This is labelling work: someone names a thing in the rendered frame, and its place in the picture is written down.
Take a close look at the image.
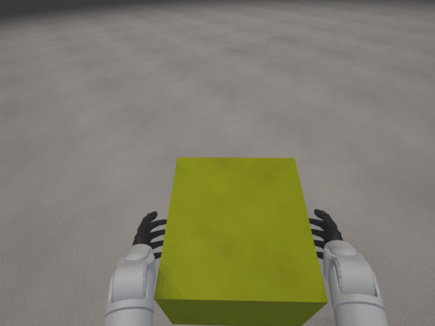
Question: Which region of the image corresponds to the right robot forearm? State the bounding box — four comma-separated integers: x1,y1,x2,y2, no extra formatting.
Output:
323,240,389,326

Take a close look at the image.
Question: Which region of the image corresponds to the robot left hand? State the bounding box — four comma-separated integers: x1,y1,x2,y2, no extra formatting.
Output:
133,211,167,259

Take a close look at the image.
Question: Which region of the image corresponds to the robot right hand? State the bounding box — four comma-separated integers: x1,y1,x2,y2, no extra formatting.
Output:
309,209,343,259

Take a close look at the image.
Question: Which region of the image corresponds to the left robot forearm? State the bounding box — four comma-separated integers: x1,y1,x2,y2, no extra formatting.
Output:
104,244,156,326

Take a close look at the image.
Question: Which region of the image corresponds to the carton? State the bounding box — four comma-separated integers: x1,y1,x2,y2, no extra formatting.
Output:
154,158,328,326

